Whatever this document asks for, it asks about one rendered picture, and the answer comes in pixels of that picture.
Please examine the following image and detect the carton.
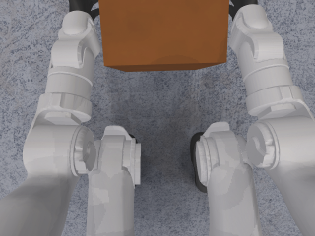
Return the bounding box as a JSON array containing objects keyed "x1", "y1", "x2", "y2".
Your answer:
[{"x1": 98, "y1": 0, "x2": 229, "y2": 72}]

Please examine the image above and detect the left robot forearm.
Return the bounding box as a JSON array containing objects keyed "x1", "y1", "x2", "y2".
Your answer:
[{"x1": 23, "y1": 10, "x2": 101, "y2": 168}]

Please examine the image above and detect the right robot hand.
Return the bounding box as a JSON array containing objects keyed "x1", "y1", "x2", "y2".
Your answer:
[{"x1": 228, "y1": 0, "x2": 258, "y2": 20}]

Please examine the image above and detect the right robot upper arm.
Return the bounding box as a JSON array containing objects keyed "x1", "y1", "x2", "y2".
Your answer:
[{"x1": 245, "y1": 115, "x2": 315, "y2": 236}]

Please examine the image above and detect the right robot forearm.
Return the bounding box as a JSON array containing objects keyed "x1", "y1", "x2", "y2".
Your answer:
[{"x1": 228, "y1": 4, "x2": 315, "y2": 122}]

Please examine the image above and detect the left robot upper arm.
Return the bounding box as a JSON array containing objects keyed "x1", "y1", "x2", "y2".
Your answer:
[{"x1": 0, "y1": 124, "x2": 96, "y2": 236}]

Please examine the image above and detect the robot right thigh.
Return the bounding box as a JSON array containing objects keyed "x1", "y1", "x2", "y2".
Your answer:
[{"x1": 195, "y1": 130, "x2": 263, "y2": 236}]

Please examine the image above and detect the robot right foot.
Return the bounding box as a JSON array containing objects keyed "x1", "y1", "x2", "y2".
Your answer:
[{"x1": 190, "y1": 132, "x2": 208, "y2": 193}]

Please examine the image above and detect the left robot hand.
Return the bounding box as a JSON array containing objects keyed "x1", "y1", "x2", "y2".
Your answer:
[{"x1": 69, "y1": 0, "x2": 100, "y2": 21}]

